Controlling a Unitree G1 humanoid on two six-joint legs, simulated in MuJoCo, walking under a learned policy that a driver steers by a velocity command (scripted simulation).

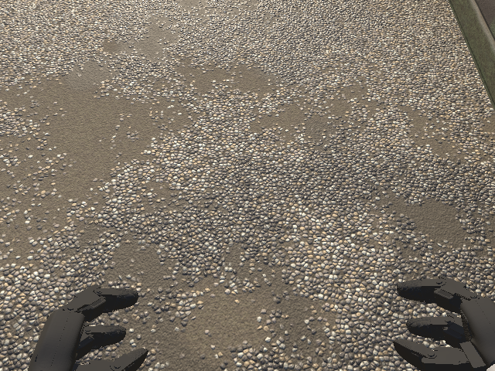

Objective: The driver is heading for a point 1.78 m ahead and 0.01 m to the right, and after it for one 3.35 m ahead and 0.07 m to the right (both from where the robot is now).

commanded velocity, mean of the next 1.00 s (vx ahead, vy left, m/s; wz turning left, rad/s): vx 0.54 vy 0.00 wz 0.44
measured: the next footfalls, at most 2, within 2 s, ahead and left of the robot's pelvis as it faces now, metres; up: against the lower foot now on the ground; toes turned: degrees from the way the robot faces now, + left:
right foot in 1.50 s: -0.05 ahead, -0.16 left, +0.00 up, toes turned -4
left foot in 1.94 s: +0.03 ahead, +0.06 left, +0.00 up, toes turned -24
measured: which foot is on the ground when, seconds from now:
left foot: down 0.00-1.00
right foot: down 0.00-1.00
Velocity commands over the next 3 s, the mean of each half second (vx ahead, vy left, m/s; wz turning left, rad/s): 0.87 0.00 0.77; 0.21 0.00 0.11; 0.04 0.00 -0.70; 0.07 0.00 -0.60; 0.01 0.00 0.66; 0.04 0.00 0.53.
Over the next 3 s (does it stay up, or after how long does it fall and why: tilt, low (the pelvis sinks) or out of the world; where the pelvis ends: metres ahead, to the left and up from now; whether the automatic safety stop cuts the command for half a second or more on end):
stays up -0.07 -0.06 0.01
